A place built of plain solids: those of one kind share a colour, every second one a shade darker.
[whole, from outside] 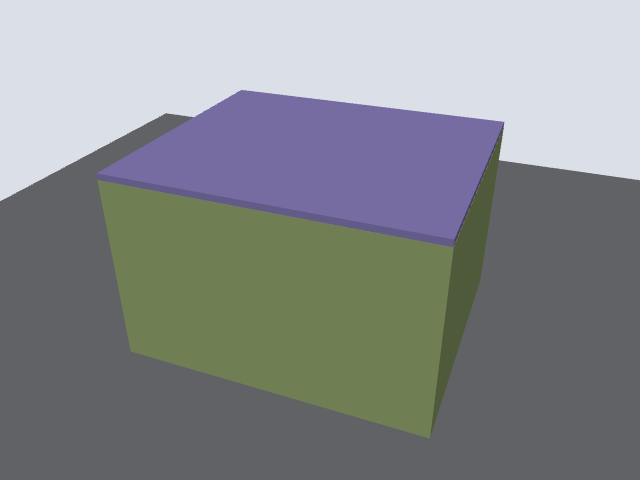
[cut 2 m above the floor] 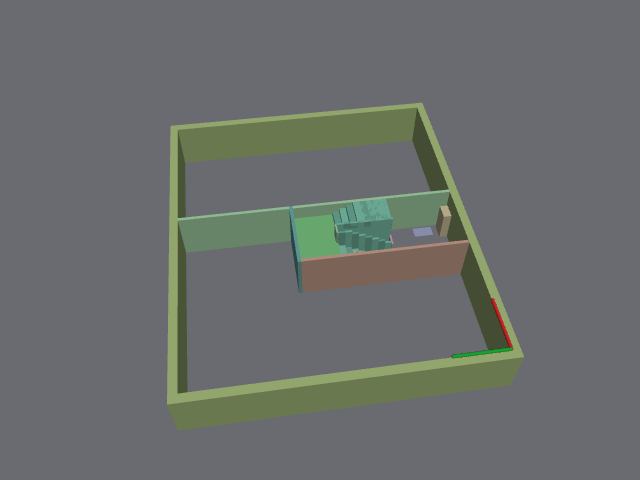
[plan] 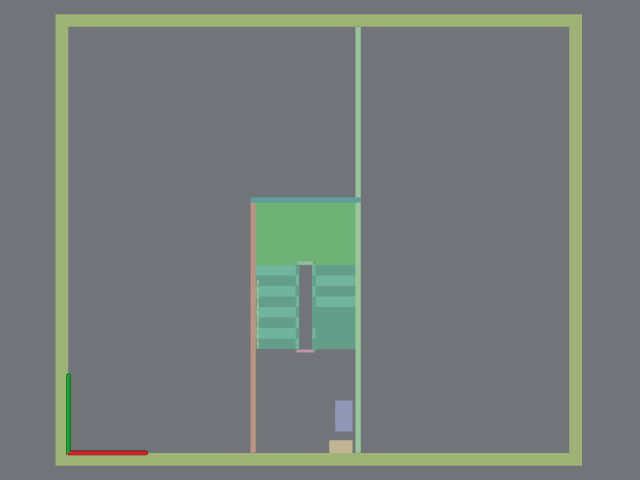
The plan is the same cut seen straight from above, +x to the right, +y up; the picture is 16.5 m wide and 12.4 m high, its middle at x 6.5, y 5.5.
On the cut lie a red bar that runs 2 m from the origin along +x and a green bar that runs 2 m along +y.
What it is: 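A small block of dwellings, 12.9 m wide and 11.0 m deep inside, its common dog-leg stair of 18 risers of 155 mm a storey on goings of 272 mm, 1.13 m wide flights and a well of 0.33 m; the dwelling on the second floor; a hall, a living room with a kitchen corner, a second bedroom, a bedroom, the bathroom shut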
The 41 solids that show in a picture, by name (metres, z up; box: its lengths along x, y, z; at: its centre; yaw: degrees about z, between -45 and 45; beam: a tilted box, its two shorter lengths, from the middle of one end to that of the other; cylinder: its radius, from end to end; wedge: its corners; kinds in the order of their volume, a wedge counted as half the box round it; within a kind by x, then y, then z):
{
 "wall_1": {"box": [0.33, 11.67, 8.44], "at": [-0.17, 5.5, 4.17]},
 "wall_2": {"box": [13.6, 0.33, 8.44], "at": [6.47, -0.17, 4.17]},
 "wall_3": {"box": [13.6, 0.33, 8.44], "at": [6.47, 11.17, 4.17]},
 "wall_4": {"box": [0.33, 11.67, 8.44], "at": [13.1, 5.5, 4.17]},
 "roof_slab_1": {"box": [13.58, 11.65, 0.44], "at": [6.47, 5.5, 8.46]},
 "piece_1": {"box": [1.13, 2.18, 0.21], "at": [5.4, 3.77, 0.05]},
 "piece_2": {"box": [1.13, 1.91, 0.36], "at": [5.4, 3.91, 0.13]},
 "piece_3": {"box": [1.13, 1.64, 0.52], "at": [5.4, 4.04, 0.21]},
 "piece_4": {"box": [1.13, 1.37, 0.67], "at": [5.4, 4.18, 0.29]},
 "piece_5": {"box": [1.13, 1.09, 0.83], "at": [5.4, 4.32, 0.36]},
 "piece_6": {"box": [1.13, 0.82, 0.98], "at": [5.4, 4.45, 0.44]},
 "piece_7": {"box": [1.13, 0.55, 1.14], "at": [5.4, 4.59, 0.52]},
 "piece_8": {"box": [1.13, 0.28, 1.29], "at": [5.4, 4.72, 0.6]},
 "piece_9": {"box": [0.09, 0.27, 1.13], "at": [5.91, 2.82, 0.51]},
 "piece_10": {"box": [0.09, 0.27, 1.28], "at": [5.91, 3.09, 0.59]},
 "piece_11": {"box": [0.09, 0.27, 1.44], "at": [5.91, 3.36, 0.67]},
 "piece_12": {"box": [0.09, 0.27, 1.59], "at": [5.91, 3.64, 0.75]},
 "piece_13": {"box": [0.09, 0.27, 1.75], "at": [5.91, 3.91, 0.82]},
 "piece_14": {"box": [0.09, 0.27, 1.9], "at": [5.91, 4.18, 0.9]},
 "piece_15": {"box": [0.09, 0.27, 2.06], "at": [5.91, 4.46, 0.98]},
 "piece_16": {"box": [0.09, 0.27, 2.21], "at": [5.91, 4.73, 1.06]},
 "piece_17": {"box": [0.09, 0.27, 2.16], "at": [6.34, 2.81, 2.48]},
 "piece_18": {"box": [0.09, 0.27, 2.01], "at": [6.34, 3.08, 2.4]},
 "piece_19": {"box": [0.09, 0.27, 1.54], "at": [6.34, 3.9, 2.17]},
 "piece_20": {"box": [0.09, 0.27, 1.39], "at": [6.34, 4.17, 2.09]},
 "piece_21": {"box": [0.09, 0.27, 1.23], "at": [6.34, 4.45, 2.01]},
 "piece_22": {"box": [0.09, 0.27, 1.08], "at": [6.34, 4.72, 1.94]},
 "piece_23": {"box": [1.13, 0.28, 2.69], "at": [6.85, 2.81, 1.3]},
 "piece_24": {"box": [1.13, 0.82, 2.38], "at": [6.85, 3.09, 1.14]},
 "piece_25": {"box": [1.13, 1.09, 2.23], "at": [6.85, 3.22, 1.06]},
 "piece_26": {"box": [1.13, 1.37, 2.07], "at": [6.85, 3.36, 0.99]},
 "piece_27": {"box": [1.13, 1.64, 1.92], "at": [6.85, 3.49, 0.91]},
 "piece_28": {"box": [1.13, 1.91, 1.76], "at": [6.85, 3.63, 0.83]},
 "piece_29": {"box": [1.13, 2.18, 1.6], "at": [6.85, 3.76, 0.75]},
 "core_wall_low_1": {"box": [0.14, 11.01, 5.49], "at": [7.49, 5.5, 2.69]},
 "core_wall_1": {"box": [0.14, 6.46, 8.28], "at": [4.77, 3.23, 4.09]},
 "half_1": {"box": [2.58, 1.62, 1.45], "at": [6.13, 5.66, 0.67]},
 "core_wall_back_1": {"box": [2.85, 0.14, 8.28], "at": [6.13, 6.53, 4.09]},
 "hung_more_letter_boxes_1": {"box": [0.6, 0.33, 1.32], "at": [7.04, 0.16, 0.61]},
 "ground_whole_1": {"box": [0.43, 0.08, 1.0], "at": [6.13, 2.63, 0.45]},
 "laid_doormat_1": {"box": [0.45, 0.8, 0.05], "at": [7.12, 0.95, -0.02]}
}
